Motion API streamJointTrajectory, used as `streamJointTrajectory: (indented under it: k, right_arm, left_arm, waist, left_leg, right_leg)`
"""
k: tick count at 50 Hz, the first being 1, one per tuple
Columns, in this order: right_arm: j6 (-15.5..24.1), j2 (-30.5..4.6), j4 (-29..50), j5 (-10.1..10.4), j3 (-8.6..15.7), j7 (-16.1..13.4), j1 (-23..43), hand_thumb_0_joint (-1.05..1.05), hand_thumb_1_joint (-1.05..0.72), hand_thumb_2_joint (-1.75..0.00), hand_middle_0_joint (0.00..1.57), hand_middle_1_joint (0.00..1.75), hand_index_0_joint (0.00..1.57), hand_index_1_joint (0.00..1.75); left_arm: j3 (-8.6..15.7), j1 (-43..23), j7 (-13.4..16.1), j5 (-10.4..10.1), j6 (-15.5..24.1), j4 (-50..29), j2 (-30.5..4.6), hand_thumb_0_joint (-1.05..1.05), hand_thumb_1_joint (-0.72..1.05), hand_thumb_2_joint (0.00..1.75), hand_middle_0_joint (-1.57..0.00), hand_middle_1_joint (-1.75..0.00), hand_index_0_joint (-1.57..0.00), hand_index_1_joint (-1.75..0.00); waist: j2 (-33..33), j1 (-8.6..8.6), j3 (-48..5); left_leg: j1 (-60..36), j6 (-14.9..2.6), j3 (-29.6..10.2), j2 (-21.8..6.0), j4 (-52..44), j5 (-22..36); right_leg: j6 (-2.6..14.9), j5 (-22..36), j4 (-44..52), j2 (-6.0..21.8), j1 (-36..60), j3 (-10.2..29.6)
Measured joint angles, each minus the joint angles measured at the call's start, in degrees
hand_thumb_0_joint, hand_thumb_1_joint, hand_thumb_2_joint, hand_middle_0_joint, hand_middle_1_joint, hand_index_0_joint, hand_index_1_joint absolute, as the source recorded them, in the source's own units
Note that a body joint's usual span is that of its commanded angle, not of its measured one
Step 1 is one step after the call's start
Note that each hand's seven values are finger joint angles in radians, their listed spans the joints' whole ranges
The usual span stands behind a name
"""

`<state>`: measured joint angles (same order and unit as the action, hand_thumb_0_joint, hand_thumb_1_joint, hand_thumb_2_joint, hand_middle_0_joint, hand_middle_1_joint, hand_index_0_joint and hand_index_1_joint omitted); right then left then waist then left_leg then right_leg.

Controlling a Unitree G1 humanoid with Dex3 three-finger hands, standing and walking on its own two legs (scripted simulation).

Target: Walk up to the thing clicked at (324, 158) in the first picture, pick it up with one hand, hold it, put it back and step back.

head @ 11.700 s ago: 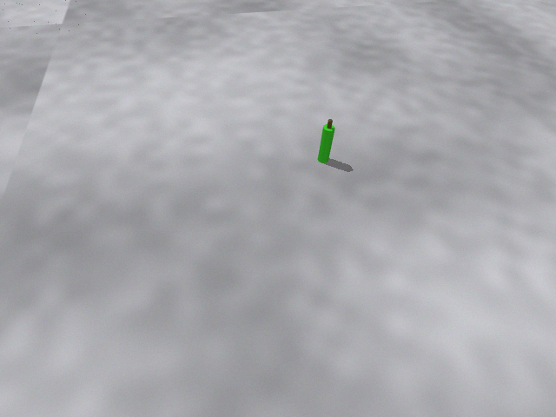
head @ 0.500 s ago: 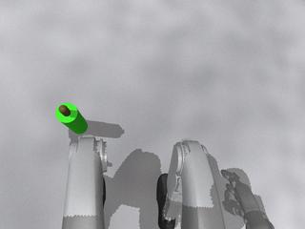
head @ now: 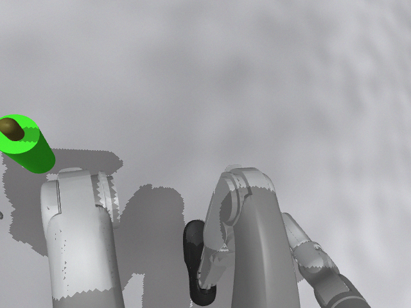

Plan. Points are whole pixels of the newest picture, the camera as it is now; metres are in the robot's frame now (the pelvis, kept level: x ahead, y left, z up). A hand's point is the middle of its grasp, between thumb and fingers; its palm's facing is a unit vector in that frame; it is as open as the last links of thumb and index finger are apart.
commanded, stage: close in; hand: left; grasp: from the side
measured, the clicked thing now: (27, 146) +0.37 +0.27 -0.16
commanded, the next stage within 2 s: close in 0.82 s
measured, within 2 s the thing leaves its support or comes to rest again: leaves its support in 1.86 s
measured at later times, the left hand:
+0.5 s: hand (13, 158) +0.35 +0.28 -0.14, palm faces +0.21 -0.98 +0.03, open 17.6 cm
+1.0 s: hand (26, 155) +0.36 +0.27 -0.15, palm faces +0.22 -0.98 +0.03, open 17.3 cm
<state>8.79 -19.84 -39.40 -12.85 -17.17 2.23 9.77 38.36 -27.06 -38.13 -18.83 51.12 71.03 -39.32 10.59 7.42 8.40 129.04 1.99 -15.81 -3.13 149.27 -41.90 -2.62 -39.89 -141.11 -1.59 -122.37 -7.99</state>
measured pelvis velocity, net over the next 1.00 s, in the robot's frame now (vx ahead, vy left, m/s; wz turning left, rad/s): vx -0.02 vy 0.01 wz -0.04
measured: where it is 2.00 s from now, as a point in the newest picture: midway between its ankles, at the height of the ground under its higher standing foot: (148, 288)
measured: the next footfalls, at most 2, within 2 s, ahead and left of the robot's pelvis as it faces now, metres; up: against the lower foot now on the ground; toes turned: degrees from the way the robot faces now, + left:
none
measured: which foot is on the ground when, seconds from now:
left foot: down 0.00-1.00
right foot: down 0.00-1.00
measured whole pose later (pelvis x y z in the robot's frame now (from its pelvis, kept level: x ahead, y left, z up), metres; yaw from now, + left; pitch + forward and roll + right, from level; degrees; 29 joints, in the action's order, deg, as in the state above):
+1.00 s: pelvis -0.02 +0.01 -0.01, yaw -2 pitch +13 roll -14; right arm 2.4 -20.5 -35.2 -17.4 -21.7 8.8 9.4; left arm 25.1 -25.5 -10.8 -10.7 62.3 69.8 -35.2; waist 12.5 9.9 11.9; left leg 128.1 1.7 -20.0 -1.9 152.0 -39.4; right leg -3.3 -36.7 -140.8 -2.6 -119.2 -11.1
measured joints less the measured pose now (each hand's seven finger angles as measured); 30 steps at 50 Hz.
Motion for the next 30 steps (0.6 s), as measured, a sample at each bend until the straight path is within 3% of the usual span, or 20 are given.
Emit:
streamJointTrajectory:
  k: [8,17,30]
  right_arm:
    - [-2.2,0.0,1.1,-1.9,-0.6,2.0,0.2,0.00,-0.93,-0.90,0.20,0.30,0.21,0.30]
    - [-4.1,-0.1,1.2,-2.7,-1.0,3.8,-0.2,0.00,-0.93,-0.90,0.20,0.30,0.21,0.30]
    - [-5.7,-0.1,3.0,-3.4,-2.9,5.7,-1.3,0.00,-0.92,-0.90,0.20,0.30,0.21,0.30]
  left_arm:
    - [-3.4,1.9,9.3,2.8,3.3,-3.5,3.6,-0.02,-0.60,0.03,-0.07,-0.10,-0.07,-0.10]
    - [-8.3,3.0,16.6,5.0,6.5,-4.4,6.4,-0.02,-0.61,0.03,-0.06,-0.10,-0.07,-0.09]
    - [-11.1,2.1,22.3,6.7,9.3,-2.2,5.2,-0.02,-0.61,0.05,-0.06,-0.09,-0.07,-0.08]
  waist:
    - [0.7,0.24,1.0]
    - [0.3,0.23,1.0]
    - [0.7,1.70,1.9]
  left_leg:
    - [-0.3,-0.12,-1.5,0.3,1.6,0.3]
    - [-0.3,-0.41,-1.9,0.6,1.7,1.4]
    - [-0.4,-0.26,-3.0,1.0,2.3,2.3]
  right_leg:
    - [-0.21,0.6,-0.4,-0.4,1.1,-1.0]
    - [-0.56,1.6,-0.2,-0.4,1.6,-1.3]
    - [-0.51,2.7,-0.2,-0.7,2.0,-2.1]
